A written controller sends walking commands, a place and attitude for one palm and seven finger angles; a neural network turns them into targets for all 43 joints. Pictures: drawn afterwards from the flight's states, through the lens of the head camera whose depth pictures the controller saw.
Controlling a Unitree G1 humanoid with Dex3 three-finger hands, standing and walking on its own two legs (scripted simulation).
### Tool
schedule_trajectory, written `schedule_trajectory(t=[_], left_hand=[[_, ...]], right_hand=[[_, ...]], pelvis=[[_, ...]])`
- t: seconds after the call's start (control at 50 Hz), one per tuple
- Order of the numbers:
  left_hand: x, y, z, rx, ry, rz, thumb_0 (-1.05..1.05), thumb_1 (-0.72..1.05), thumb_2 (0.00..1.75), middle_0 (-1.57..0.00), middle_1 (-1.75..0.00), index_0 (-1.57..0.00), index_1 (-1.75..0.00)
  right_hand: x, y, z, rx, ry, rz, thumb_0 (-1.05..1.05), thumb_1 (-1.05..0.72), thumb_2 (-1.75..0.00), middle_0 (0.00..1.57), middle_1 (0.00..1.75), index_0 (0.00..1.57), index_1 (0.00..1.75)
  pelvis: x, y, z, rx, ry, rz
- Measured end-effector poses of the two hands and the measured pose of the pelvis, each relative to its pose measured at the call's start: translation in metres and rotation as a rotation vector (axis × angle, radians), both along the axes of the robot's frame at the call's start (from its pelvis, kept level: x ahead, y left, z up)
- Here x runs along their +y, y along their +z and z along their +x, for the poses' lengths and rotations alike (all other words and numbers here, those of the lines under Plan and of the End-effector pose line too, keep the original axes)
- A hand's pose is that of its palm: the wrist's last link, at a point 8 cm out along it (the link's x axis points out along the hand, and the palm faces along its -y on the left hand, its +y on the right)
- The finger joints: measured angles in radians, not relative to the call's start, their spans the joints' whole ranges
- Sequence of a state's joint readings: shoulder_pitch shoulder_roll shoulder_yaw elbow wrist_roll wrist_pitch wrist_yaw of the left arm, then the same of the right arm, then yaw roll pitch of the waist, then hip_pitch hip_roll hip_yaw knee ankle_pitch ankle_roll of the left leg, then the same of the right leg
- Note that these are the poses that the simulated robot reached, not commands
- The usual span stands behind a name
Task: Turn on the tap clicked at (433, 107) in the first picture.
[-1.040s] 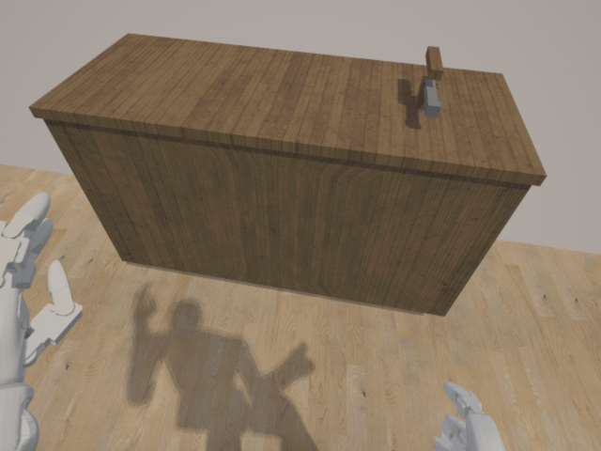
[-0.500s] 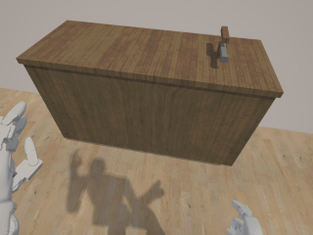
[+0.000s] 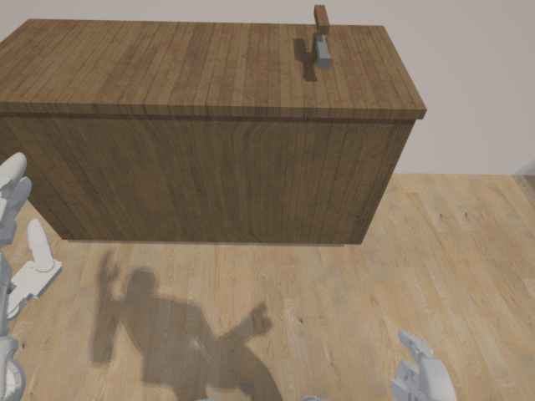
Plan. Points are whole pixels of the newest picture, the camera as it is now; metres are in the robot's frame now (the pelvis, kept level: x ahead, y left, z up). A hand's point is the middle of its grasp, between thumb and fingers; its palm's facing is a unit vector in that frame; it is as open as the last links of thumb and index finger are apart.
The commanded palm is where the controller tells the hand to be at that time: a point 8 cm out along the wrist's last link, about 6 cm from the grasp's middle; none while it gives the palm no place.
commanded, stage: turn to face it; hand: left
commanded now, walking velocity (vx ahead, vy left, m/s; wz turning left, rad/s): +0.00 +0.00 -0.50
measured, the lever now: (324, 61) +0.88 -0.09 +0.07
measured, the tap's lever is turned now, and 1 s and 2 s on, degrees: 0 0 0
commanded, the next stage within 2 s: take the last steps up to it in 0.44 s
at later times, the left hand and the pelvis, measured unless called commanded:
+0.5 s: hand (156, 244) +0.25 +0.14 +0.17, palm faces +0.17 -0.89 -0.42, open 7.4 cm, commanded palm +0.20 +0.21 +0.20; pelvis -0.02 -0.02 +0.00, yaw -13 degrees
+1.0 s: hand (227, 222) +0.28 +0.07 +0.18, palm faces +0.08 -0.91 -0.40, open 7.4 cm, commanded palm +0.23 +0.13 +0.20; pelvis -0.02 -0.08 +0.01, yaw -21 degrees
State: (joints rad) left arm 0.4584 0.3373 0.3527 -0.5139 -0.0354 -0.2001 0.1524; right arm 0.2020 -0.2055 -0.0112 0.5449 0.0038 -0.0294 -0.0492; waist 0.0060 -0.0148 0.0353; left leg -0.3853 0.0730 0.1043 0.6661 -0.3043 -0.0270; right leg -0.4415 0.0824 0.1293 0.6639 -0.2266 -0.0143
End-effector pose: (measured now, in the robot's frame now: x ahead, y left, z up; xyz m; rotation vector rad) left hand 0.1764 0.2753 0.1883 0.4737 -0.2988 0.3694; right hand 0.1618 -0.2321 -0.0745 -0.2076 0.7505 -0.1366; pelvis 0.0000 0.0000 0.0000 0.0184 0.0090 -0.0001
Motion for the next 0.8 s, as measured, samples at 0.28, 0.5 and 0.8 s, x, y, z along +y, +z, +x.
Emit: schedule_trajectory(t=[0.28,0.5,0.8], left_hand=[[-0.011,0.005,0.018,0.022,-0.072,0.034,0.01,0.89,0.90,-0.21,-0.30,-0.21,-0.30],[-0.084,-0.002,0.045,0.055,-0.253,0.021,0.01,0.89,0.90,-0.21,-0.30,-0.21,-0.30],[-0.079,0.018,0.044,-0.065,-0.301,0.005,0.01,0.89,0.90,-0.21,-0.30,-0.21,-0.30]], right_hand=[[-0.002,-0.009,-0.045,0.002,-0.129,0.054,0.01,-0.91,-0.90,0.20,0.30,0.20,0.30],[-0.042,-0.014,-0.082,0.011,-0.209,0.076,0.01,-0.91,-0.90,0.20,0.30,0.20,0.30],[-0.071,0.022,-0.136,0.022,-0.367,-0.056,0.01,-0.91,-0.90,0.20,0.30,0.20,0.30]], pelvis=[[0.003,0.002,-0.006,-0.022,-0.137,0.003],[-0.023,0.004,-0.025,-0.011,-0.231,0.006],[-0.030,0.017,-0.024,-0.003,-0.299,-0.028]])
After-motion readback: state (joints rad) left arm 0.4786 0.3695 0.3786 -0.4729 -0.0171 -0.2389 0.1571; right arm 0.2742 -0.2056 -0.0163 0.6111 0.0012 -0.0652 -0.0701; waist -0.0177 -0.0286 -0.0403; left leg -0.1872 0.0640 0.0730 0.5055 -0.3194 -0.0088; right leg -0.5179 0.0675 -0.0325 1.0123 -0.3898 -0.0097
